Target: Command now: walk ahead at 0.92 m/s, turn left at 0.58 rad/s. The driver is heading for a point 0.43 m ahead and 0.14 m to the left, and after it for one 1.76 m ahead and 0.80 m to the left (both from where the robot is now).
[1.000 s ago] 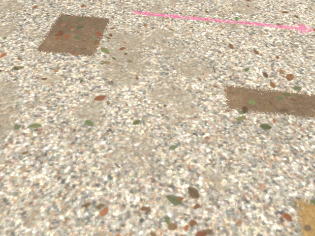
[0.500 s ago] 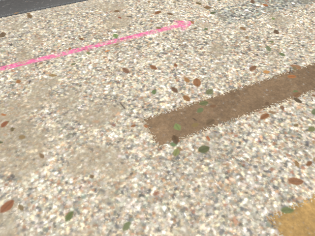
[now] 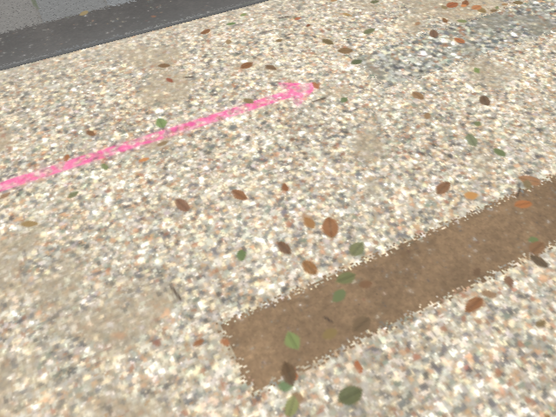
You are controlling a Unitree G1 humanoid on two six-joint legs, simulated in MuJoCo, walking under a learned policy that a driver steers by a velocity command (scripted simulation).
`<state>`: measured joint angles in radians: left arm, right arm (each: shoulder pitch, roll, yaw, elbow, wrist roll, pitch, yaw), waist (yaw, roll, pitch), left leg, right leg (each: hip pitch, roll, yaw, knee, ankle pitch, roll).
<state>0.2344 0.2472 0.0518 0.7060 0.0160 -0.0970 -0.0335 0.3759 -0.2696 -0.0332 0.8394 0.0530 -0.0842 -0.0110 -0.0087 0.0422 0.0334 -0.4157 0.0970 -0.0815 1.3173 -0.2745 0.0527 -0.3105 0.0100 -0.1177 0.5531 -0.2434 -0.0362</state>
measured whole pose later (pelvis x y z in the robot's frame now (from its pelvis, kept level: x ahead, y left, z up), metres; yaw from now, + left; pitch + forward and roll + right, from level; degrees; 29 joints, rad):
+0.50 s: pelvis +0.31 +0.03 +0.00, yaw +25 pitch +1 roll -2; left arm -0.05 0.27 0.04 0.63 0.02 -0.04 0.02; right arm 0.25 -0.30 -0.07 0.61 0.01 0.00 0.00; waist -0.06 0.01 0.13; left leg -0.40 -0.19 -0.12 0.47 -0.05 0.14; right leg -0.60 0.02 0.20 1.10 -0.40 0.06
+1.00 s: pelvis +0.44 -0.01 +0.01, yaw +45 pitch -1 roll +0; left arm 0.15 0.25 0.04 0.72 0.00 0.01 0.01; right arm 0.17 -0.33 -0.06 0.60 0.00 0.06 -0.02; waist 0.03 0.03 0.08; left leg -0.42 -0.06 -0.14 1.01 -0.47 -0.09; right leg -0.30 0.04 0.10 0.46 -0.15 -0.01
